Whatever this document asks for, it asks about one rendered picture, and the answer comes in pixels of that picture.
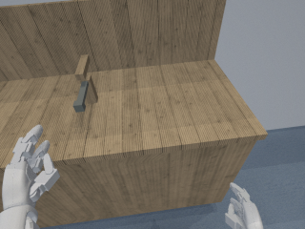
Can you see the counter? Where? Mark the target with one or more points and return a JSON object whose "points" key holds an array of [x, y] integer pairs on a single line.
{"points": [[163, 128]]}

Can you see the right robot hand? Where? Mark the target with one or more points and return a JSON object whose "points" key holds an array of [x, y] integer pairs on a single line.
{"points": [[247, 216]]}

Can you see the tap lever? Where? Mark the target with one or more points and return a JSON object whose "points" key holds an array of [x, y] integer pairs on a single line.
{"points": [[79, 104]]}

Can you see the left robot hand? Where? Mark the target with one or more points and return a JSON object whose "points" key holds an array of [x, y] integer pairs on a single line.
{"points": [[21, 172]]}

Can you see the left robot forearm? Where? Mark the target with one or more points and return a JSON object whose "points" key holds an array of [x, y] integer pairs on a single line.
{"points": [[21, 216]]}

